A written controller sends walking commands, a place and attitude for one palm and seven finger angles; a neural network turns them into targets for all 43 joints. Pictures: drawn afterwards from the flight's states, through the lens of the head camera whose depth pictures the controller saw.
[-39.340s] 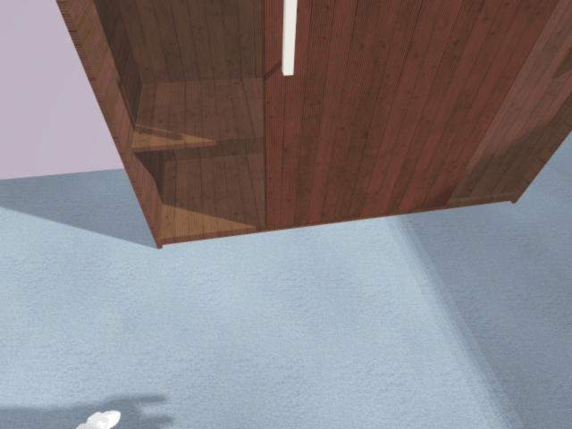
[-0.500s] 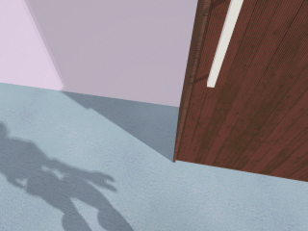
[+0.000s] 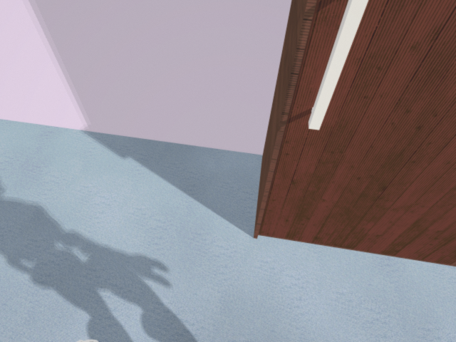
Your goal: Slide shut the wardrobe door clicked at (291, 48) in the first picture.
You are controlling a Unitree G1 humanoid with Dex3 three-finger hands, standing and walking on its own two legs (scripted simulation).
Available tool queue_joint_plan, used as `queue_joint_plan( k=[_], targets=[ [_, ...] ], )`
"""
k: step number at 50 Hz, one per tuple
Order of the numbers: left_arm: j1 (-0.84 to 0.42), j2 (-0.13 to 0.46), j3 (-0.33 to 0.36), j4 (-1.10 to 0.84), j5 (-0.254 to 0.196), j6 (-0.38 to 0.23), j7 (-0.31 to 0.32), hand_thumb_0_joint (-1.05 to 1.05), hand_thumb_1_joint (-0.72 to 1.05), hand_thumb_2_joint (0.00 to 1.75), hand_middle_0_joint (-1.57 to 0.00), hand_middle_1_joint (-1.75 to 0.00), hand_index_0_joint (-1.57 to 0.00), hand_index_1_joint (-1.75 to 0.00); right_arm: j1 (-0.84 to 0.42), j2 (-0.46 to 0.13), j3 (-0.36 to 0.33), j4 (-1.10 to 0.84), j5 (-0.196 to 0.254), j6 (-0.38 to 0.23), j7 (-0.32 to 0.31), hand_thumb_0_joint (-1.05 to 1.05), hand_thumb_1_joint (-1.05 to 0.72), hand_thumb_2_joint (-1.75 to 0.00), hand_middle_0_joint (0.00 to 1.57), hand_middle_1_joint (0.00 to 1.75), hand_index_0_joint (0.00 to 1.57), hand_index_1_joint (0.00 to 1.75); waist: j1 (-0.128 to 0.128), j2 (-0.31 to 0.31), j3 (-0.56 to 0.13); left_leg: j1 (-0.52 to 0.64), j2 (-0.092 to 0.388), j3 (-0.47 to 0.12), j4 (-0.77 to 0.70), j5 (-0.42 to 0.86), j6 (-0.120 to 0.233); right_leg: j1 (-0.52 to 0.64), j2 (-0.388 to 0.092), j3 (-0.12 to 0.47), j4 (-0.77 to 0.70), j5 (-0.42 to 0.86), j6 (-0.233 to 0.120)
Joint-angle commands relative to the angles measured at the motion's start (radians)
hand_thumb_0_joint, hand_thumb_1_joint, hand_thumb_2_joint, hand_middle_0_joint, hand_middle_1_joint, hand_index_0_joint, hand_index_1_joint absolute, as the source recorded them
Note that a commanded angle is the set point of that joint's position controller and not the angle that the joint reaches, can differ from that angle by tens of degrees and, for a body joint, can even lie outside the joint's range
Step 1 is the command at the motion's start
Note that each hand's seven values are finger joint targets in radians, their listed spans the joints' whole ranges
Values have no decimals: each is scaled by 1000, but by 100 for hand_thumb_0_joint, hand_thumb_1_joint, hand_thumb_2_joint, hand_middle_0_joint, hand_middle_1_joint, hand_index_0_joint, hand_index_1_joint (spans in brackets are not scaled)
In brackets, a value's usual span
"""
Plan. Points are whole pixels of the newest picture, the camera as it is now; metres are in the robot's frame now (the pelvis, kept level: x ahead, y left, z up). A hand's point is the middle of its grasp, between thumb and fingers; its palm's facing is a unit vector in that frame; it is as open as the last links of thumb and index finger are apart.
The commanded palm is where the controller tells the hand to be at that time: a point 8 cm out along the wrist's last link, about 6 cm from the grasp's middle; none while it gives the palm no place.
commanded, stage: look to check the result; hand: right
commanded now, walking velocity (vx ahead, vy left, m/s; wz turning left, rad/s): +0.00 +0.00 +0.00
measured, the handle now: (332, 64) +0.65 -0.18 +0.17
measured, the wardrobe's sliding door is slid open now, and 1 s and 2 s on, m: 0.00 0.00 0.00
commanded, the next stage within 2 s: stand and wait in 0.08 s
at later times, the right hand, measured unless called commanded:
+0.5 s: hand out of the picture +0.08 -0.23 -0.16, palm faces -0.05 +0.93 -0.35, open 7.4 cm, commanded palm none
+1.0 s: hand out of the picture +0.07 -0.22 -0.16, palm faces -0.05 +0.93 -0.36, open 7.4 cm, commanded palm none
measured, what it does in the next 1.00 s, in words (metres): stands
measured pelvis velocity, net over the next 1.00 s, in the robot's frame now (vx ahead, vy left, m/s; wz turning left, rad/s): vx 0.00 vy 0.02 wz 0.01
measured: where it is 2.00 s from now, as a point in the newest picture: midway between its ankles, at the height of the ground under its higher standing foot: outside the picture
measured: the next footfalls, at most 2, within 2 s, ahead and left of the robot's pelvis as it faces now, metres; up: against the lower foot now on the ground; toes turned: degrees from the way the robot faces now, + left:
none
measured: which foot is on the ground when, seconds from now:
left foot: down 0.00-1.00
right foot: down 0.00-1.00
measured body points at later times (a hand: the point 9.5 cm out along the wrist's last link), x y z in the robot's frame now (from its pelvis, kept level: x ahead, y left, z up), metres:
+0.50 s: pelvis +0.00 +0.01 +0.00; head +0.02 +0.02 +0.45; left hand +0.07 +0.31 -0.14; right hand +0.08 -0.28 -0.13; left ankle -0.06 +0.11 -0.75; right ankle +0.00 -0.09 -0.75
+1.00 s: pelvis +0.00 +0.02 +0.00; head +0.01 +0.03 +0.45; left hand +0.07 +0.32 -0.14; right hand +0.08 -0.27 -0.13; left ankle -0.06 +0.11 -0.75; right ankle +0.00 -0.09 -0.75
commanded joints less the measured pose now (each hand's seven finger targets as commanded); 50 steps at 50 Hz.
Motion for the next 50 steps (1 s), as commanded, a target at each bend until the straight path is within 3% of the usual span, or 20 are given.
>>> queue_joint_plan(
  k=[1,9,18,34,50],
  targets=[
    [-22,215,36,-56,-5,-18,15,0,90,90,-20,-30,-20,-30,-24,-206,-37,-56,4,-25,-10,0,-90,-90,20,30,20,30,10,31,-114,-34,144,-95,-22,312,35,99,-171,146,-4,271,4],
    [-23,212,38,-59,-4,-19,16,0,90,90,-20,-30,-20,-30,-19,-207,-39,-62,4,-27,-13,0,-90,-90,20,30,20,30,8,21,-112,-25,150,-95,-18,373,37,105,-170,137,7,295,7],
    [-22,211,35,-57,-5,-16,15,0,90,90,-20,-30,-20,-30,-24,-210,-40,-64,3,-26,-11,0,-90,-90,20,30,20,30,5,21,-84,-33,143,-105,-39,310,37,85,-169,138,-11,225,11],
    [-11,213,35,-51,-5,-17,19,0,90,90,-20,-30,-20,-30,-27,-211,-40,-64,6,-26,-12,0,-90,-90,20,30,20,30,7,12,-100,-18,145,-113,-33,369,39,97,-175,126,-4,244,15],
    [-19,215,34,-49,-4,-14,18,0,90,90,-20,-30,-20,-30,-36,-210,-39,-63,5,-25,-9,0,-90,-90,20,30,20,30,8,22,-73,-46,141,-121,-49,313,38,89,-175,126,-18,191,18]
  ],
)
